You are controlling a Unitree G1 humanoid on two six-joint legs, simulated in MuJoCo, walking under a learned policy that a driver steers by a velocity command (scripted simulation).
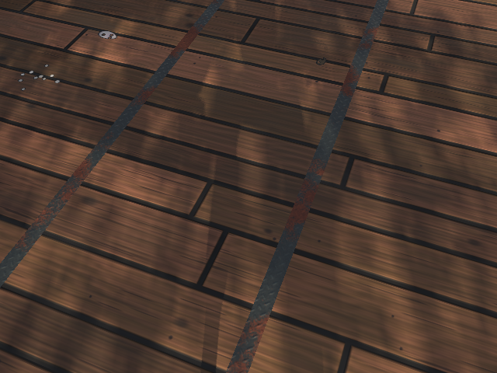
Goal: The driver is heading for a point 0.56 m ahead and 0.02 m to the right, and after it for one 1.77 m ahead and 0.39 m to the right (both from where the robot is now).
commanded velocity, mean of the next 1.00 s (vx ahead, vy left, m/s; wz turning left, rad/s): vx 0.50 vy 0.00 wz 0.02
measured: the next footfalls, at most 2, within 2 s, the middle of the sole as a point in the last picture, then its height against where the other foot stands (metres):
left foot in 0.20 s outside the picture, level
right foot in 0.74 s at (293, 320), level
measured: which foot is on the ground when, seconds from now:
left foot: up 0.00-0.18, down 0.20-0.74, up 0.76-1.00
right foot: down 0.00-0.20, up 0.22-0.72, down 0.74-1.00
